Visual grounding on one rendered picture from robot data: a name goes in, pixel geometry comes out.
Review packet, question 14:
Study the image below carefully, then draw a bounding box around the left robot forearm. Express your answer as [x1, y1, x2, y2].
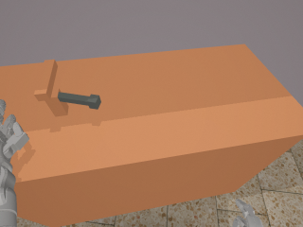
[0, 157, 17, 227]

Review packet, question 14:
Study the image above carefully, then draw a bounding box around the tap lever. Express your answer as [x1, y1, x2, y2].
[58, 92, 101, 110]

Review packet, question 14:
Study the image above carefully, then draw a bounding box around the left robot hand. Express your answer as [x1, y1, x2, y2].
[0, 99, 29, 162]

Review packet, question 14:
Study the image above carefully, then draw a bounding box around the right robot hand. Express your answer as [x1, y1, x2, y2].
[230, 199, 263, 227]

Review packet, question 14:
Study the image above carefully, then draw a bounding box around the counter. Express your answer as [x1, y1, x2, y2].
[0, 44, 303, 227]

